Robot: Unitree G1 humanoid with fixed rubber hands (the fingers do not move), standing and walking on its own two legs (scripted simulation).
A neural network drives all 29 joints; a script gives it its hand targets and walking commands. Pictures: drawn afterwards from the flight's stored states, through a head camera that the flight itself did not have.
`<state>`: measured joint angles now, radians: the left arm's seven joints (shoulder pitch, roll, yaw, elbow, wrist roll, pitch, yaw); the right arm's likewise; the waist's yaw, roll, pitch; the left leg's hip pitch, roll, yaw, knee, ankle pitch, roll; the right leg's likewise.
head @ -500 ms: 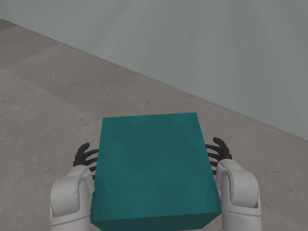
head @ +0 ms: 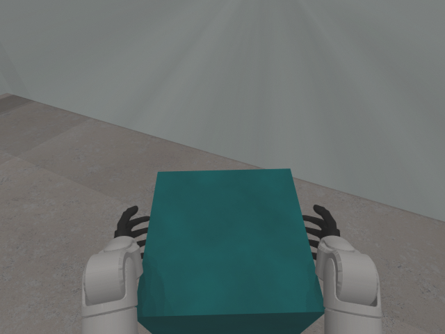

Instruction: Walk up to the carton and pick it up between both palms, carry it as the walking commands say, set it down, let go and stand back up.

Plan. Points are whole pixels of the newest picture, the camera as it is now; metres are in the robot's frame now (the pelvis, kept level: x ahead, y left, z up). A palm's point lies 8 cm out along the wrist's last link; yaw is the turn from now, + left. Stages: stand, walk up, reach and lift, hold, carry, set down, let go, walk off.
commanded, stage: carry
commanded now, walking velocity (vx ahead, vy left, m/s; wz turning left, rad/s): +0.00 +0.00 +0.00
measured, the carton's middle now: (226, 255) +0.31 +0.00 +0.02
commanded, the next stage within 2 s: hold in 1.76 s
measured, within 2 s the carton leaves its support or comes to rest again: neither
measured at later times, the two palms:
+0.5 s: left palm (146, 244) +0.28 +0.15 +0.08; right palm (337, 246) +0.28 -0.19 +0.08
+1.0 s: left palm (164, 242) +0.31 +0.12 +0.06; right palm (341, 244) +0.31 -0.22 +0.05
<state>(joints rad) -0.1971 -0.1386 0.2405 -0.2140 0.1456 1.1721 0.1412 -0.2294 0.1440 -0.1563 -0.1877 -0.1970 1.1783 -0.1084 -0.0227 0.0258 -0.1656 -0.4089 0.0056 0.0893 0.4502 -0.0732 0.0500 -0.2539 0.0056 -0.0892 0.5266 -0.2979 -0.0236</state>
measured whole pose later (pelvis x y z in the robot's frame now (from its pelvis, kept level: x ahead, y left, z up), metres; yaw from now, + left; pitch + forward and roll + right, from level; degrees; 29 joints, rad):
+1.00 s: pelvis +0.03 -0.06 +0.00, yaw +0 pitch +2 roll +1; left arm -0.18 -0.14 0.25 -0.07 0.18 0.94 0.09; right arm -0.19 0.14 -0.14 -0.08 -0.22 0.96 -0.08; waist -0.01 0.01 -0.07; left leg -0.41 0.04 0.05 0.52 -0.14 -0.02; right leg -0.24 0.04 -0.11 0.58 -0.38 -0.10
